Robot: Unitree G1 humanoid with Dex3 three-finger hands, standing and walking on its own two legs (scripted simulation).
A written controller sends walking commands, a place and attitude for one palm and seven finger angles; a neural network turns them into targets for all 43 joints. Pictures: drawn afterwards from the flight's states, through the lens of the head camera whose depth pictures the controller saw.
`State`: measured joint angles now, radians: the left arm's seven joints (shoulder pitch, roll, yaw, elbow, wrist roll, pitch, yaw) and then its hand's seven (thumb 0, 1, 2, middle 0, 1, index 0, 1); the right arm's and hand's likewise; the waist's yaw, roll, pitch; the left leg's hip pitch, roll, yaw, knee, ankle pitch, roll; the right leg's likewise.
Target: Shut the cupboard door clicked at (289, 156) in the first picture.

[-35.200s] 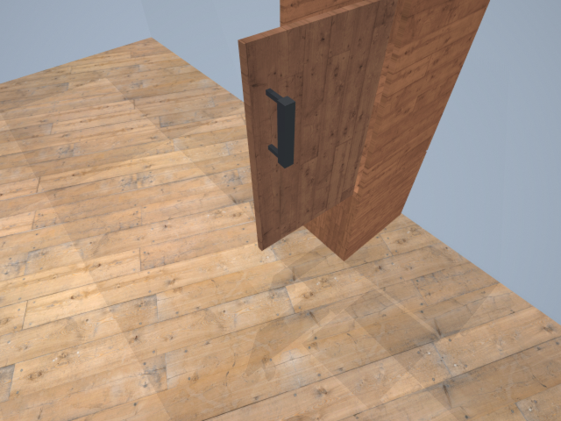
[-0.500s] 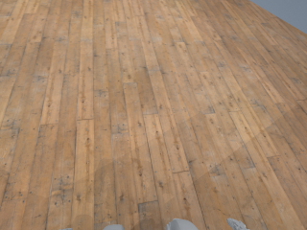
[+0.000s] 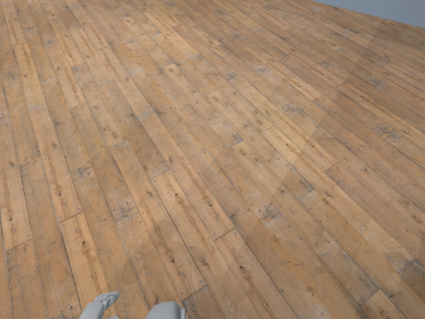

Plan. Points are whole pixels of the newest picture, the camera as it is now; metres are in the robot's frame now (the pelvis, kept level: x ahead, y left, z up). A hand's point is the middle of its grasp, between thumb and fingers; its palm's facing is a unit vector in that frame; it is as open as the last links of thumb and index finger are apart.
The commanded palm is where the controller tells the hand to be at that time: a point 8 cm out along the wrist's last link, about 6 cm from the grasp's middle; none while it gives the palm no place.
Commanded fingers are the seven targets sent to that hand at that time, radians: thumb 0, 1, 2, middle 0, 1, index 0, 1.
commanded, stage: turn to face it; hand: left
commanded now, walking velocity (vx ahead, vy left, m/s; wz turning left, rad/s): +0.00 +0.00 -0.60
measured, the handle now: out of the picture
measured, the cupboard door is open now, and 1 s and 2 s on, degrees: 62 62 62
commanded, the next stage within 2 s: take the last steps up to it in 1.70 s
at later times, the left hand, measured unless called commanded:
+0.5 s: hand (132, 296) +0.19 +0.19 -0.16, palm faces -0.28 -0.94 -0.21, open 7.4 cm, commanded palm none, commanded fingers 0.00 0.90 0.90 -0.20 -0.30 -0.20 -0.30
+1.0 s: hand (162, 273) +0.24 +0.13 -0.18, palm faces -0.52 -0.83 -0.19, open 7.4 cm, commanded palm none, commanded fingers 0.00 0.90 0.90 -0.20 -0.30 -0.20 -0.30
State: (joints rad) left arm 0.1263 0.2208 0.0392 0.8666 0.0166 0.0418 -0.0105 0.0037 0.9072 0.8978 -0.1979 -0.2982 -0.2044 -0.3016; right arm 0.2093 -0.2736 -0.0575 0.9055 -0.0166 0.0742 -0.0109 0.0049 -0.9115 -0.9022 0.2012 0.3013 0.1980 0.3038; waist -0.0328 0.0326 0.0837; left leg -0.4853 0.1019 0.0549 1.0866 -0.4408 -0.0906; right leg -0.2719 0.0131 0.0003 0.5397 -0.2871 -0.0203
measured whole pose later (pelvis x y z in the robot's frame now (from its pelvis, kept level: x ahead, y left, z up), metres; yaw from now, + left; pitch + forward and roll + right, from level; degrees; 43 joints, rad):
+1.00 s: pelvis +0.06 +0.01 -0.01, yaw -34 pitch +2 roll -1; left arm 0.18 0.25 0.06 0.91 0.01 0.06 -0.01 0.01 0.90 0.90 -0.20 -0.30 -0.21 -0.30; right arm 0.15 -0.22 -0.03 0.85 -0.02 0.03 -0.02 0.00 -0.91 -0.90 0.20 0.30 0.20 0.30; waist 0.01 -0.05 0.07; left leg -0.34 0.04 0.07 0.60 -0.29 -0.01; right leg -0.35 0.06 0.11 0.71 -0.42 0.01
